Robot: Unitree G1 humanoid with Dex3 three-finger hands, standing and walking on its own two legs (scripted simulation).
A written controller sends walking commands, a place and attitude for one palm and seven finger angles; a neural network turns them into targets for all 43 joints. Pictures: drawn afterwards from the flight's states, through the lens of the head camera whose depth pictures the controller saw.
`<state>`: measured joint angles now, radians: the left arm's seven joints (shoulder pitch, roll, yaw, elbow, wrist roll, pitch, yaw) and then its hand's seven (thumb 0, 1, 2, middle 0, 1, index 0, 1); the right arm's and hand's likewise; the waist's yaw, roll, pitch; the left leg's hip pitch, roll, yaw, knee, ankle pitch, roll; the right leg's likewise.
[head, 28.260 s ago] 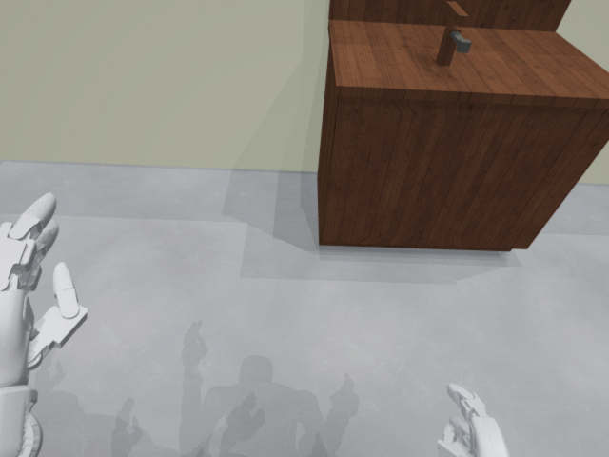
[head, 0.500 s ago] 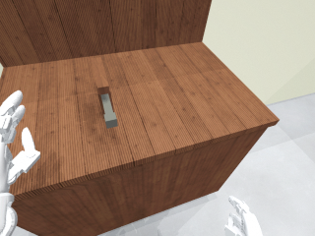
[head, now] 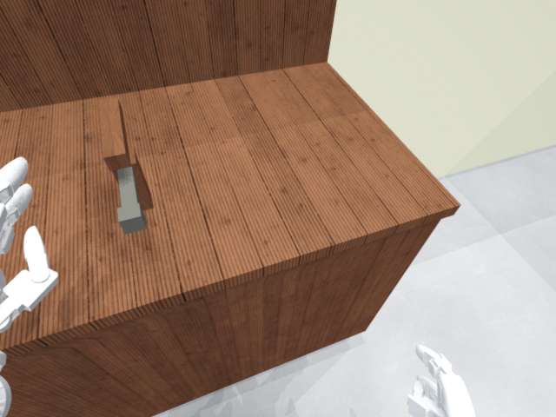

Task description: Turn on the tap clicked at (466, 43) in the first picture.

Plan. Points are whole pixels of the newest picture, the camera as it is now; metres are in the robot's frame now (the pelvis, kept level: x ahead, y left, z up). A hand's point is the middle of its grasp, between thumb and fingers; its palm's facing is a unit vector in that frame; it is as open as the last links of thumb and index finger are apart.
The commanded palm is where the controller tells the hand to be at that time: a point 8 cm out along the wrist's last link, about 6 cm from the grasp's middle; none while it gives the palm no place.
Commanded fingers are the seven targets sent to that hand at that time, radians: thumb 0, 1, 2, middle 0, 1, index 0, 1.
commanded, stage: shuffle to correct the standing spot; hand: left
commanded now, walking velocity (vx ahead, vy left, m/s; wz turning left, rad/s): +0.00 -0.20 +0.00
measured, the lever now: (132, 218) +0.34 +0.22 +0.11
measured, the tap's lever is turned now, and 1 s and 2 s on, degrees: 0 0 0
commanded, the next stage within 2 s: come to a stop and stand still in 1.14 s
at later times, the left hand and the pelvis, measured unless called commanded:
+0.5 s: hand (97, 350) +0.15 +0.17 +0.17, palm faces +0.38 -0.83 -0.41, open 7.4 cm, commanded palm +0.09 +0.22 +0.18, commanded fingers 0.00 0.90 0.90 -0.20 -0.30 -0.20 -0.30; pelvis -0.05 -0.07 -0.01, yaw +3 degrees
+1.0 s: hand (176, 332) +0.17 +0.11 +0.18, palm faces +0.45 -0.75 -0.49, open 7.4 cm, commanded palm +0.12 +0.13 +0.18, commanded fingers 0.00 0.90 0.90 -0.20 -0.30 -0.20 -0.30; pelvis -0.03 -0.16 -0.01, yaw +3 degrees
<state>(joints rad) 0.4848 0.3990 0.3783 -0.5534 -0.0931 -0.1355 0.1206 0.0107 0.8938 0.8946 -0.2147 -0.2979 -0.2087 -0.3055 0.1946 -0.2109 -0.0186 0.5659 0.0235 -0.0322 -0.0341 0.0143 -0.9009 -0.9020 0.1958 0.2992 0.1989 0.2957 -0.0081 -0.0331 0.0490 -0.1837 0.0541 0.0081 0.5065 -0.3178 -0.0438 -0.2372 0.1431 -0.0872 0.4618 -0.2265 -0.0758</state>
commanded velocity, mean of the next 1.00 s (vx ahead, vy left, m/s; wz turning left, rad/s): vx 0.08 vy -0.17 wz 0.00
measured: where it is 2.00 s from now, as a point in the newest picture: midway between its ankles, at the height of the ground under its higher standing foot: outside the picture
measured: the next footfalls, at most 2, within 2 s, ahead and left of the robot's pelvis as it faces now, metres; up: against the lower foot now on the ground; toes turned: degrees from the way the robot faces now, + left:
right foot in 0.38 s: +0.02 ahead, -0.13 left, +0.00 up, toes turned +1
left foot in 0.64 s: -0.04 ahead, +0.00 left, +0.00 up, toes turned +9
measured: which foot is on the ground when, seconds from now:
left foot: down 0.00-0.38, up 0.40-0.62, down 0.64-1.00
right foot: down 0.00-0.24, up 0.26-0.36, down 0.38-0.64, up 0.66-0.98, down 1.00-1.00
